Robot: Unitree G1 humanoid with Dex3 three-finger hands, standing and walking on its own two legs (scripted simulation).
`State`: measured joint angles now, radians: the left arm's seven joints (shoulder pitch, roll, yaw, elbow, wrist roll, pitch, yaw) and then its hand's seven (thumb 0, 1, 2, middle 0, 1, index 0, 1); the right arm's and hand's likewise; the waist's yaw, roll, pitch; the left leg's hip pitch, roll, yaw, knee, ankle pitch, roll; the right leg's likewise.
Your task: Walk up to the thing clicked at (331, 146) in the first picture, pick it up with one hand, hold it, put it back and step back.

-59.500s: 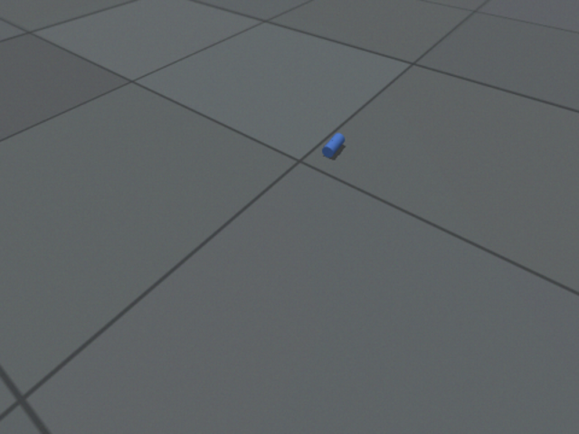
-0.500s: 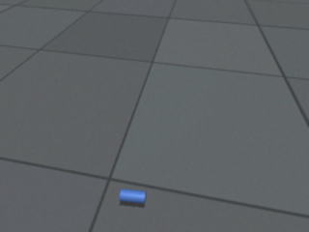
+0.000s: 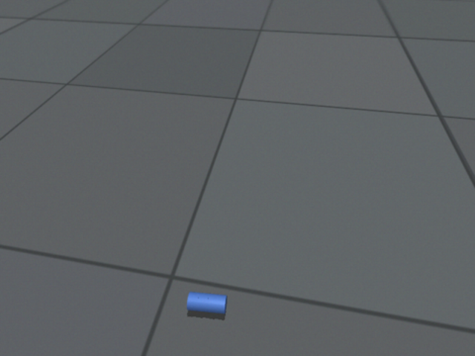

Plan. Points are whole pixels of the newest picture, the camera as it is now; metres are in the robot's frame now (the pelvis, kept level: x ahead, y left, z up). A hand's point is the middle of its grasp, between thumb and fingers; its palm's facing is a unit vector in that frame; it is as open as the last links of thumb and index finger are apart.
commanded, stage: stand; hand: left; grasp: from above
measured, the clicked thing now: (207, 302) +0.49 +0.18 -0.74
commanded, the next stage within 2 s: step back in 1.52 s
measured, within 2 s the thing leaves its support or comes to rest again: neither
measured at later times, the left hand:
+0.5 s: hand out of the picture +0.09 +0.23 -0.15, palm faces +0.02 -0.94 -0.34, open 7.3 cm
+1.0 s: hand out of the picture +0.09 +0.23 -0.15, palm faces +0.00 -0.94 -0.34, open 7.3 cm
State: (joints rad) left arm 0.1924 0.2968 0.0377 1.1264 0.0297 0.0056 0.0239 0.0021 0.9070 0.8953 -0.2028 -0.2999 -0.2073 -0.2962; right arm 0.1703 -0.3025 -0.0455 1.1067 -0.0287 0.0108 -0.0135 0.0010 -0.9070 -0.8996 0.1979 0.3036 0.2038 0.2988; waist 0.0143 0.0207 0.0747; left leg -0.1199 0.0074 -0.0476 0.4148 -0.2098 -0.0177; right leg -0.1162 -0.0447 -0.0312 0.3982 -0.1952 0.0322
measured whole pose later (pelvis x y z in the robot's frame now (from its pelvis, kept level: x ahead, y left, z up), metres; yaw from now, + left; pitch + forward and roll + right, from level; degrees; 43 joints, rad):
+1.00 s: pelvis +0.02 -0.02 +0.00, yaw -1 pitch -4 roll +0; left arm 0.11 0.32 0.03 1.15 0.02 0.00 0.01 0.00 0.91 0.90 -0.20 -0.30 -0.21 -0.30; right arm 0.12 -0.33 -0.02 1.14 -0.02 0.00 -0.01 0.00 -0.91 -0.90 0.20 0.30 0.20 0.30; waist 0.00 0.02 0.06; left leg -0.07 0.03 -0.04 0.33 -0.19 -0.04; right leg -0.09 -0.02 -0.03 0.34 -0.19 0.01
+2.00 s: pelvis -0.05 +0.05 -0.01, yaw -2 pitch -1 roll -2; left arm 0.04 0.40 0.07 0.91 0.00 0.07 0.03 0.00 0.91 0.90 -0.20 -0.30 -0.21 -0.30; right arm 0.15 -0.34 -0.05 0.96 -0.04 0.04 -0.01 0.00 -0.90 -0.90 0.20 0.30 0.21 0.30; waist -0.02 -0.06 0.20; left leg -0.27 -0.03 0.02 0.53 -0.25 0.07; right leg -0.46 0.12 0.17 1.12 -0.48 -0.01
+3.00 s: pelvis -0.32 +0.05 -0.01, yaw -4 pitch -1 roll -1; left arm 0.16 0.41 0.11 0.80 0.02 0.07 0.01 0.00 0.91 0.89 -0.20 -0.30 -0.21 -0.30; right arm 0.14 -0.35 -0.04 0.83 -0.03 0.01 -0.02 0.00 -0.90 -0.90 0.20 0.30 0.21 0.30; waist 0.01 -0.03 0.17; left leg -0.32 0.04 -0.01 0.59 -0.25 0.01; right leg -0.37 0.08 0.15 1.08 -0.51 0.03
